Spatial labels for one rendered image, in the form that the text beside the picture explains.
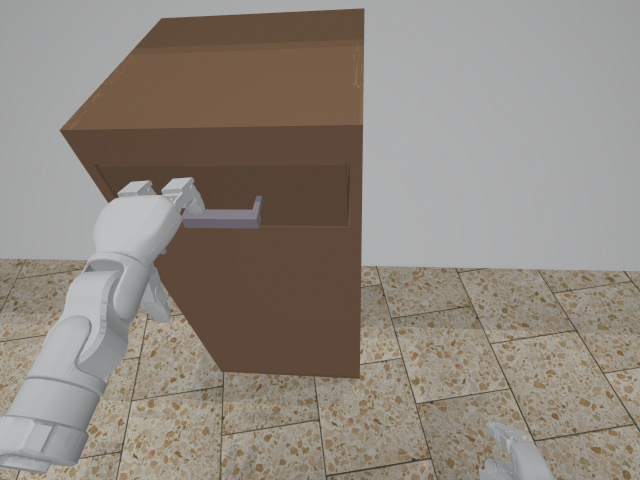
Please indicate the left robot hand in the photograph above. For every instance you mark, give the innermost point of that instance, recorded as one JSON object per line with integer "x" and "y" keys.
{"x": 141, "y": 224}

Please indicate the drawer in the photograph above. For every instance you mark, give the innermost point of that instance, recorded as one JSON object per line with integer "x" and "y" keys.
{"x": 294, "y": 194}

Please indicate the handle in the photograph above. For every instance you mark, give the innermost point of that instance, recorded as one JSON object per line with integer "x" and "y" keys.
{"x": 217, "y": 218}

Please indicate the left robot forearm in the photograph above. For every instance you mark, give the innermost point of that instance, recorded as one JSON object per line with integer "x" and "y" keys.
{"x": 47, "y": 421}

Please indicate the cabinet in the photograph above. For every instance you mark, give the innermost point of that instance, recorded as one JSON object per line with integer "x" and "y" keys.
{"x": 250, "y": 88}

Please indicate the right robot hand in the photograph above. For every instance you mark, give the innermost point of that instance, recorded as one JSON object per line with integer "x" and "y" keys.
{"x": 527, "y": 461}

